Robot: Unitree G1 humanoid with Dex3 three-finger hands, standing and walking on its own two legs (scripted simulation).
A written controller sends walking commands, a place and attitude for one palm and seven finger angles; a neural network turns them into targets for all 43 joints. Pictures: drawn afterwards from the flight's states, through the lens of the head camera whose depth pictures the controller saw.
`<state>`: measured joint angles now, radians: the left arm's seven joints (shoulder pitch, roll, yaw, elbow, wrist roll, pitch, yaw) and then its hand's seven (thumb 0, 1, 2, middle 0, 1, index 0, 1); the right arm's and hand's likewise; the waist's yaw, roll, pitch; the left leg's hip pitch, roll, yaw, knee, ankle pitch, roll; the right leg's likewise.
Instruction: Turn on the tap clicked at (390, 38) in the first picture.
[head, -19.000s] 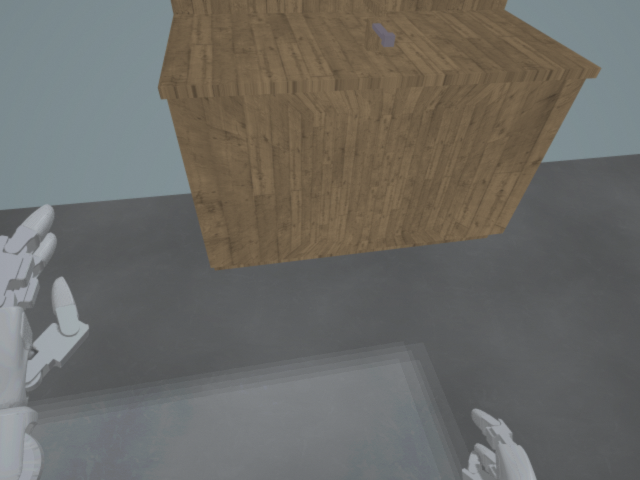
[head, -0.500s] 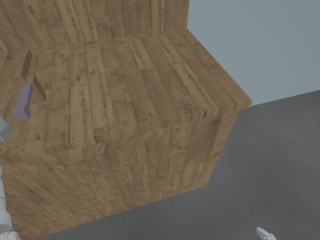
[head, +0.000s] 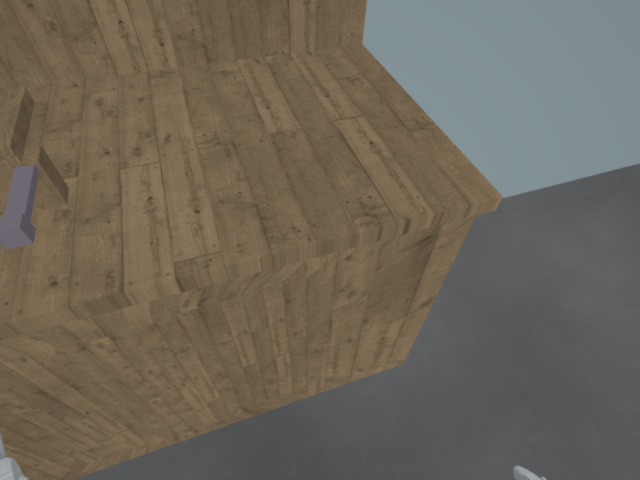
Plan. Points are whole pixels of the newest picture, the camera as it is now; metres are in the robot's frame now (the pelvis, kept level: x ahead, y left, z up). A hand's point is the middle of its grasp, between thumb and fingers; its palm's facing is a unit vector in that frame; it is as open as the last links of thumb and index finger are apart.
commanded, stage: reach beside the lever's end, fingers flat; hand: left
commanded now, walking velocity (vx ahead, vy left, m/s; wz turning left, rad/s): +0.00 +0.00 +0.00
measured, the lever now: (14, 231) +0.35 +0.38 +0.13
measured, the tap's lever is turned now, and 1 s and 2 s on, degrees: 0 2 29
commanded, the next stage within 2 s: push the lever round in 0.04 s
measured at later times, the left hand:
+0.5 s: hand out of the picture +0.31 +0.37 +0.13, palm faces +0.58 -0.82 -0.05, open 7.8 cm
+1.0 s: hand (15, 256) +0.32 +0.36 +0.13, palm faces +0.60 -0.80 -0.05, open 7.6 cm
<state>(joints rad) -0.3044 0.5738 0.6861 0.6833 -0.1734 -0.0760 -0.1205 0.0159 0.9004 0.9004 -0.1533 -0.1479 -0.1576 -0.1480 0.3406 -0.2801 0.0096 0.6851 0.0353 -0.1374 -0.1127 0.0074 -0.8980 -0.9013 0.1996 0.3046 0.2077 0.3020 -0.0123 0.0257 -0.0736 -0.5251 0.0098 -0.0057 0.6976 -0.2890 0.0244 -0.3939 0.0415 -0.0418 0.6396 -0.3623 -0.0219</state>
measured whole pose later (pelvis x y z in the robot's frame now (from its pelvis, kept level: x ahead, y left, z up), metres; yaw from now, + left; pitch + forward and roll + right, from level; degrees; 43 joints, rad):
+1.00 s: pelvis -0.01 -0.01 +0.00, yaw +1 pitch +5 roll -2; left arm -0.34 0.49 0.57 0.61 -0.18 -0.04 0.00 0.01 0.93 0.92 -0.15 -0.15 -0.16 -0.15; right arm 0.30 -0.27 0.02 0.74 0.04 -0.15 -0.14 0.01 -0.90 -0.90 0.20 0.30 0.21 0.30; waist 0.01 0.03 -0.06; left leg -0.51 0.02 -0.03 0.68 -0.26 0.01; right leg -0.37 0.05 -0.06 0.64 -0.35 -0.04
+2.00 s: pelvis -0.01 -0.01 +0.01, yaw +2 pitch +3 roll -1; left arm -0.40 0.22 0.38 0.45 -0.04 0.07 0.50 0.03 0.97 0.93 -0.15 -0.15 -0.16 -0.15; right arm 0.20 -0.23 0.01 0.78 -0.02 -0.07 -0.11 0.01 -0.90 -0.90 0.20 0.30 0.21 0.30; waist 0.01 0.04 -0.07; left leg -0.43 0.00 -0.03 0.63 -0.25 0.01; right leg -0.30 0.03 -0.06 0.60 -0.34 -0.04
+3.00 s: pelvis -0.01 -0.02 +0.00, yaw +2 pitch +7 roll -1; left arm -0.73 0.16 0.45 0.78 0.10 0.07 0.81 -0.01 0.91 0.93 -0.15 -0.15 -0.16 -0.15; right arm 0.24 -0.22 -0.03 0.83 -0.07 -0.01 -0.04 0.01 -0.90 -0.90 0.20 0.30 0.21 0.30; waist -0.05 0.04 -0.12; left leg -0.53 0.00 -0.04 0.68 -0.27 0.00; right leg -0.41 0.04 -0.07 0.66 -0.37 -0.05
